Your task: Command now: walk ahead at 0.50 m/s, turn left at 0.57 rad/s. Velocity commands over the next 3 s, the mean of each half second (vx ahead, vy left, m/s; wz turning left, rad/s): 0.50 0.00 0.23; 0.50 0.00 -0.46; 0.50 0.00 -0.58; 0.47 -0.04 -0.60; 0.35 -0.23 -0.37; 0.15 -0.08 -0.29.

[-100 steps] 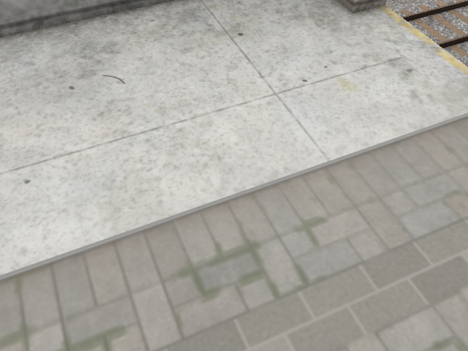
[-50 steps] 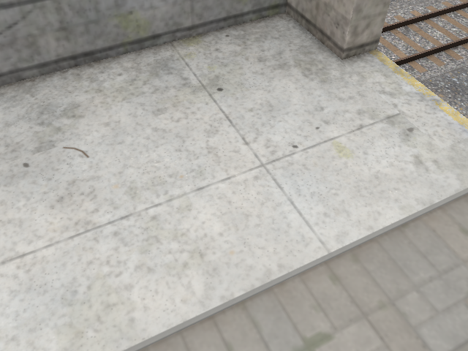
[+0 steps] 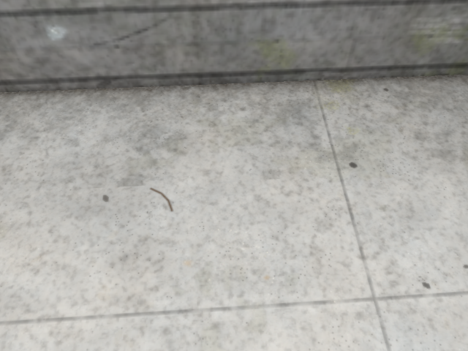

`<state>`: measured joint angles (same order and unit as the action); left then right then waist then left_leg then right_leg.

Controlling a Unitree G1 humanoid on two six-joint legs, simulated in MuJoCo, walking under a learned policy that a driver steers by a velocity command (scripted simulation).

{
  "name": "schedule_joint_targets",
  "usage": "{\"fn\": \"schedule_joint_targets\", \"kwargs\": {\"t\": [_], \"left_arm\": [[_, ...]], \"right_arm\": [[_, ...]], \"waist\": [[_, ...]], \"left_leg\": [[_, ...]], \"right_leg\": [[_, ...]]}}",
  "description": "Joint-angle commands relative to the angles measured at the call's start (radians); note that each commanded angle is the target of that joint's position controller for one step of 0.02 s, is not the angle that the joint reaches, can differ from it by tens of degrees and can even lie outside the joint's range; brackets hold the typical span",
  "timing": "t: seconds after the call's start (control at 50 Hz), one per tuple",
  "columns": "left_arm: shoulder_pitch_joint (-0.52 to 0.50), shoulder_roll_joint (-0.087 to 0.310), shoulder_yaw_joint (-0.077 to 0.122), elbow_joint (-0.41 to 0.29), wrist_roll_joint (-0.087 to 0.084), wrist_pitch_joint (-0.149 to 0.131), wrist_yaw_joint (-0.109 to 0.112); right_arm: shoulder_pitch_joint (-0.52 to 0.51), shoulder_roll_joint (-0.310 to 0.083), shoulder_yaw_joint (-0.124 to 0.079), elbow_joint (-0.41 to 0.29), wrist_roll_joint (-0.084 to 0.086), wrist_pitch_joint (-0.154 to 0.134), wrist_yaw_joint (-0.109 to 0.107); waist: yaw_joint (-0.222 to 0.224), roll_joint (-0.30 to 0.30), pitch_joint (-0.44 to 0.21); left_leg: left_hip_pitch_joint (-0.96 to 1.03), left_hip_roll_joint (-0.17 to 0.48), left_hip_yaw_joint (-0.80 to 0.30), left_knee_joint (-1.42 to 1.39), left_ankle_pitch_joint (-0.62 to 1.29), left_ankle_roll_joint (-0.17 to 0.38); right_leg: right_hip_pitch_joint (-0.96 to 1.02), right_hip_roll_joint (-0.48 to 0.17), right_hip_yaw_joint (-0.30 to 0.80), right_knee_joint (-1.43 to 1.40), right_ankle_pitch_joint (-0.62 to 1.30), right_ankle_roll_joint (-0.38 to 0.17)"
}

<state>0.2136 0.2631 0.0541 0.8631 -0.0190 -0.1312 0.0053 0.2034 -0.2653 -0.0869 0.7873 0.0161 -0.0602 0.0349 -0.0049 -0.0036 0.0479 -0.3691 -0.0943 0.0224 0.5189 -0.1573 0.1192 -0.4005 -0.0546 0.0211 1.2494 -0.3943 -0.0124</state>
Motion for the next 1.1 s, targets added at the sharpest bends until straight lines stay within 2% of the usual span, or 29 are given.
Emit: {"fn": "schedule_joint_targets", "kwargs": {"t": [0.02,0.1,0.16,0.2,0.26,0.32,0.36,0.38,0.4,0.42,0.44,0.46,0.48,0.5,0.52,0.56,0.62,0.68,0.78,0.84,0.86,0.88,0.9,0.92,0.94,0.96,0.98,1.02,1.1], "left_arm": [[0.01,0.118,0.036,-0.093,0.02,-0.006,0.004],[-0.103,0.08,0.028,-0.146,0.038,0.018,0.012],[-0.193,0.045,0.012,-0.167,0.031,0.015,0.0],[-0.25,0.044,0.007,-0.184,0.021,0.009,-0.011],[-0.311,0.073,0.011,-0.215,0.016,-0.002,-0.026],[-0.289,0.097,0.015,-0.221,0.013,-0.012,-0.04],[-0.148,0.13,0.033,-0.185,0.014,-0.012,-0.04],[0.002,0.165,0.047,-0.149,0.022,-0.01,-0.038],[0.156,0.233,0.063,-0.132,0.035,-0.008,-0.037],[0.203,0.238,0.067,-0.1,0.016,0.001,-0.05],[0.17,0.162,0.048,-0.11,-0.011,0.009,-0.049],[0.097,0.133,0.038,-0.132,-0.005,0.02,-0.043],[0.054,0.127,0.034,-0.147,0.008,0.028,-0.04],[0.037,0.115,0.028,-0.157,0.014,0.03,-0.04],[0.032,0.111,0.025,-0.161,0.02,0.031,-0.038],[0.038,0.117,0.027,-0.162,0.011,0.03,-0.033],[0.076,0.16,0.042,-0.153,0.002,0.035,-0.014],[0.127,0.166,0.046,-0.14,-0.007,0.049,0.0],[0.197,0.161,0.047,-0.128,-0.013,0.074,0.01],[0.159,0.159,0.05,-0.144,-0.011,0.085,0.015],[0.139,0.132,0.042,-0.158,-0.006,0.084,0.013],[0.121,0.075,0.022,-0.183,0.009,0.078,0.009],[0.253,0.016,0.002,-0.21,-0.012,0.067,0.011],[0.275,0.106,0.014,-0.194,-0.025,0.065,0.012],[0.187,0.161,0.03,-0.195,-0.02,0.072,0.011],[0.128,0.158,0.033,-0.203,-0.008,0.078,0.01],[0.094,0.146,0.036,-0.216,0.001,0.079,0.006],[0.09,0.112,0.035,-0.228,-0.008,0.089,-0.006],[0.034,0.076,0.025,-0.264,-0.001,0.102,-0.013]], "right_arm": [[0.004,-0.094,-0.017,-0.079,-0.005,-0.018,-0.012],[0.066,-0.145,-0.029,-0.073,0.001,-0.021,-0.038],[0.118,-0.132,-0.023,-0.06,0.005,-0.014,-0.047],[0.157,-0.125,-0.018,-0.043,0.004,-0.014,-0.046],[0.199,-0.128,-0.016,-0.02,0.005,-0.013,-0.046],[0.199,-0.149,-0.021,-0.01,-0.005,-0.005,-0.053],[0.157,-0.154,-0.019,-0.018,-0.008,0.001,-0.054],[0.135,-0.139,-0.009,-0.031,-0.015,0.0,-0.053],[0.194,-0.088,0.008,-0.051,-0.025,-0.01,-0.052],[0.282,-0.048,0.025,-0.039,-0.017,-0.027,-0.042],[0.198,-0.123,0.015,-0.054,-0.005,-0.042,-0.034],[0.088,-0.142,0.011,-0.08,0.006,-0.054,-0.029],[0.032,-0.132,0.013,-0.094,-0.007,-0.063,-0.03],[0.021,-0.127,0.007,-0.1,-0.024,-0.066,-0.032],[0.037,-0.115,0.006,-0.106,-0.031,-0.064,-0.033],[0.052,-0.09,0.009,-0.112,-0.034,-0.053,-0.04],[-0.047,-0.067,0.018,-0.144,-0.034,-0.041,-0.05],[-0.154,-0.047,0.027,-0.166,-0.027,-0.048,-0.043],[-0.263,-0.077,0.018,-0.201,-0.009,-0.068,-0.022],[-0.178,-0.115,-0.002,-0.184,-0.004,-0.083,-0.022],[-0.084,-0.143,-0.017,-0.166,-0.012,-0.086,-0.029],[0.075,-0.201,-0.033,-0.151,-0.027,-0.086,-0.04],[0.162,-0.27,-0.049,-0.122,-0.039,-0.069,-0.04],[0.166,-0.202,-0.038,-0.118,-0.018,-0.063,-0.035],[0.126,-0.132,-0.019,-0.127,-0.014,-0.059,-0.037],[0.079,-0.111,-0.009,-0.13,-0.019,-0.054,-0.035],[0.043,-0.094,-0.002,-0.123,-0.024,-0.05,-0.033],[0.014,-0.08,0.004,-0.111,-0.029,-0.052,-0.03],[0.023,-0.127,-0.013,-0.071,-0.023,-0.064,-0.03]], "waist": [[0.032,0.013,-0.11],[0.011,0.026,-0.062],[-0.037,0.073,-0.064],[-0.071,0.092,-0.056],[-0.093,0.097,-0.032],[-0.072,0.118,-0.027],[0.007,0.12,-0.105],[0.076,0.095,-0.217],[0.093,-0.073,-0.37],[0.062,-0.306,-0.413],[0.084,-0.206,-0.298],[0.083,-0.105,-0.158],[0.063,-0.018,-0.089],[0.036,0.013,-0.063],[0.01,-0.012,-0.077],[-0.008,-0.056,-0.089],[0.013,-0.062,-0.069],[0.052,-0.078,-0.062],[0.08,-0.092,-0.057],[0.015,-0.125,-0.077],[-0.034,-0.117,-0.136],[-0.105,-0.025,-0.266],[-0.054,0.27,-0.371],[-0.06,0.27,-0.332],[-0.08,0.157,-0.206],[-0.067,0.083,-0.129],[-0.047,0.073,-0.079],[-0.012,0.113,-0.046],[-0.005,0.087,-0.034]], "left_leg": [[0.231,0.273,-0.393,-0.285,0.23,0.203],[0.125,0.21,-0.284,-0.3,0.33,0.173],[0.132,0.168,-0.222,-0.281,0.274,0.118],[0.148,0.183,-0.239,-0.282,0.199,0.102],[0.268,0.241,-0.302,-0.229,0.183,0.102],[0.402,0.303,-0.322,-0.174,0.315,0.082],[0.416,0.261,-0.254,-0.024,0.651,0.048],[0.34,0.216,-0.206,0.163,0.684,0.022],[0.056,0.103,-0.142,0.502,0.38,-0.037],[-0.25,-0.006,-0.126,0.744,-0.368,-0.088],[-0.388,0.059,-0.181,0.821,-0.366,-0.078],[-0.423,0.1,-0.158,0.798,-0.27,-0.074],[-0.399,0.129,-0.135,0.735,-0.207,-0.075],[-0.357,0.155,-0.129,0.663,-0.167,-0.082],[-0.306,0.169,-0.126,0.611,-0.146,-0.092],[-0.268,0.172,-0.105,0.519,-0.142,-0.12],[-0.259,0.154,-0.084,0.333,-0.015,-0.157],[-0.188,0.116,-0.084,0.137,0.164,-0.167],[-0.112,0.071,-0.105,-0.023,0.168,-0.157],[0.036,0.072,-0.1,-0.108,0.099,-0.115],[0.196,0.11,-0.113,-0.122,0.1,-0.082],[0.447,0.278,-0.259,-0.097,0.063,-0.012],[0.737,0.496,-0.663,-0.145,-0.07,0.145],[0.712,0.536,-0.804,-0.184,-0.259,0.164],[0.6,0.485,-0.656,-0.2,-0.256,0.122],[0.479,0.434,-0.513,-0.221,-0.15,0.089],[0.387,0.393,-0.428,-0.249,-0.063,0.075],[0.278,0.344,-0.295,-0.303,0.039,0.061],[0.254,0.353,-0.159,-0.356,0.189,0.088]], "right_leg": [[-0.227,-0.073,0.063,-0.077,0.086,0.015],[-0.231,-0.044,0.019,-0.327,0.248,0.069],[-0.178,-0.005,0.003,-0.571,0.455,0.061],[-0.143,0.014,-0.006,-0.657,0.54,0.049],[-0.193,0.017,0.01,-0.723,0.494,0.015],[-0.218,0.023,-0.005,-0.754,0.368,-0.038],[-0.018,0.078,-0.058,-0.794,0.345,-0.091],[0.213,0.033,-0.002,-0.766,0.41,-0.142],[0.572,-0.159,0.312,-0.759,0.433,-0.268],[0.772,-0.297,0.696,-0.889,0.255,-0.376],[0.725,-0.275,0.716,-0.936,0.051,-0.331],[0.575,-0.238,0.582,-0.962,0.072,-0.288],[0.443,-0.199,0.495,-0.985,0.17,-0.27],[0.362,-0.167,0.443,-1.004,0.28,-0.261],[0.319,-0.143,0.411,-1.019,0.353,-0.26],[0.269,-0.115,0.35,-1.035,0.442,-0.269],[0.202,-0.084,0.285,-1.049,0.479,-0.256],[0.167,-0.046,0.253,-1.03,0.432,-0.214],[0.235,-0.071,0.357,-0.947,0.336,-0.191],[0.256,-0.068,0.414,-0.851,0.353,-0.159],[0.213,-0.024,0.384,-0.748,0.388,-0.129],[0.086,0.034,0.298,-0.485,0.283,-0.092],[-0.252,0.165,0.156,-0.194,-0.159,-0.034],[-0.395,0.081,0.156,-0.031,-0.199,-0.02],[-0.428,0.044,0.154,0.024,-0.104,-0.009],[-0.4,0.013,0.124,0.016,-0.027,0.0],[-0.38,-0.01,0.116,-0.021,0.025,0.004],[-0.319,-0.045,0.097,-0.063,0.073,0.005],[-0.351,-0.065,0.082,-0.162,0.177,0.03]]}}
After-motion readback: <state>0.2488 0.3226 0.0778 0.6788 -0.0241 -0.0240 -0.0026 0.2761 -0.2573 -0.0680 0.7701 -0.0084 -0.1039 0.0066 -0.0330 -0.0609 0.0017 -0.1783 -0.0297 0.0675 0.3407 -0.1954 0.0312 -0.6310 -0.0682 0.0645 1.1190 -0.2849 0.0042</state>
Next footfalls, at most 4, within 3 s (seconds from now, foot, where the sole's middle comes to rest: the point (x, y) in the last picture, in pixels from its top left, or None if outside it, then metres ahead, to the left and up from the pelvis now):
0.38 right None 0.41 -0.11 -0.77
0.88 left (209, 280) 0.66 0.10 -0.77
1.40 right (318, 225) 0.85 -0.26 -0.77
1.86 left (296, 151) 1.17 -0.21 -0.77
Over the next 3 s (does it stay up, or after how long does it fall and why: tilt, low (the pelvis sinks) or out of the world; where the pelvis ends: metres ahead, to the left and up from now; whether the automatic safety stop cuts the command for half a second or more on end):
stays up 1.07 -0.58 0.01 its command is cut before an obstacle after 1.9 s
